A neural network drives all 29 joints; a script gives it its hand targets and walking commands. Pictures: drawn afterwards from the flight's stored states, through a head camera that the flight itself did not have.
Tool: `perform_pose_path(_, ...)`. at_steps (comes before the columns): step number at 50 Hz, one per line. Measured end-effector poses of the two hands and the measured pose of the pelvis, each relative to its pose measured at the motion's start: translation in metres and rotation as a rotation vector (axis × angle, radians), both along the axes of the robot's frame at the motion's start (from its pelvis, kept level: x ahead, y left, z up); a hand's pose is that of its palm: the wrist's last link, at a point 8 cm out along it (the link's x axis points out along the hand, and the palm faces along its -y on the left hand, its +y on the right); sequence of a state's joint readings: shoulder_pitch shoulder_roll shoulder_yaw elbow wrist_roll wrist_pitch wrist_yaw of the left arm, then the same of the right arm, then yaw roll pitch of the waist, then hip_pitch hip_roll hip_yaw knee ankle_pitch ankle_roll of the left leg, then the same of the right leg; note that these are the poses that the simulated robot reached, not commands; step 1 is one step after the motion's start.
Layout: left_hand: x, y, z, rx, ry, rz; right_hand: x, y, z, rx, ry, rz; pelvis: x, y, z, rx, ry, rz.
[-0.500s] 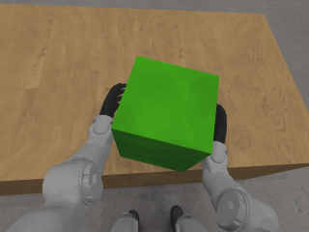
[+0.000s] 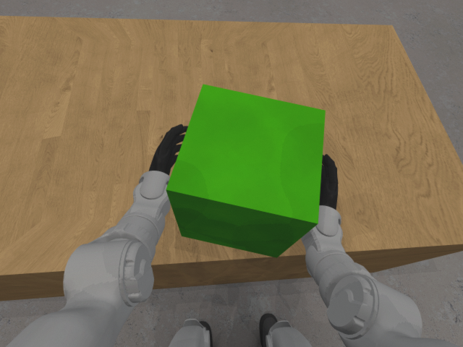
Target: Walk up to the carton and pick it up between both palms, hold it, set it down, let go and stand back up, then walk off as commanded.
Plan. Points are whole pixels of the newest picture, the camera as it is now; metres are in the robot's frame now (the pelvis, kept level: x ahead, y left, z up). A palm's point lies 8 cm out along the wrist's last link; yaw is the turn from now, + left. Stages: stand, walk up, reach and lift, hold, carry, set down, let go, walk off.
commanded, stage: set down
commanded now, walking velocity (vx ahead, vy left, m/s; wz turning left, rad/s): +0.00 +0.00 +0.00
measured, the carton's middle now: (244, 181) +0.41 -0.01 -0.04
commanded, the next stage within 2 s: none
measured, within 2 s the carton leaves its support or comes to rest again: rests again in 0.20 s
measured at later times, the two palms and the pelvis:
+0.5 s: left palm (135, 158) +0.44 +0.19 -0.01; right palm (314, 184) +0.40 -0.13 -0.01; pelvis -0.01 +0.03 -0.02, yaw -1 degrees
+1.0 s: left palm (115, 147) +0.43 +0.21 +0.04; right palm (335, 170) +0.40 -0.15 +0.03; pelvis -0.01 +0.01 -0.01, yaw +0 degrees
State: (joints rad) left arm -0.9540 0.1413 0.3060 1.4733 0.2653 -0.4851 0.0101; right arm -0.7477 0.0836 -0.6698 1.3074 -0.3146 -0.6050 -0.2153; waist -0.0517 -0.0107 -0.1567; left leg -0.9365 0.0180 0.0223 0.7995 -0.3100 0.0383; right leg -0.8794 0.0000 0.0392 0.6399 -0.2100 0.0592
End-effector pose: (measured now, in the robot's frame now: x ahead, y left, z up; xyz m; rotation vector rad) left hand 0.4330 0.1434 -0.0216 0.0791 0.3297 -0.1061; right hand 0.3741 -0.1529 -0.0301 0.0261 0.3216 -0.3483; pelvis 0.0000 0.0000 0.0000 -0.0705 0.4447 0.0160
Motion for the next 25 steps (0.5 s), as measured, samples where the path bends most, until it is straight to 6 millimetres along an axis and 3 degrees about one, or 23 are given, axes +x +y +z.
perform_pose_path(13,0.003,0.025,0.004,0.049,-0.012,0.018,0.012,0.022,0.002,0.034,0.037,0.036,-0.003,0.011,-0.011,-0.016,0.003,0.000)
perform_pose_path(25,0.007,0.048,0.014,0.054,-0.035,0.037,0.021,0.022,0.017,0.018,0.034,0.020,-0.006,0.027,-0.015,-0.038,0.000,0.000)
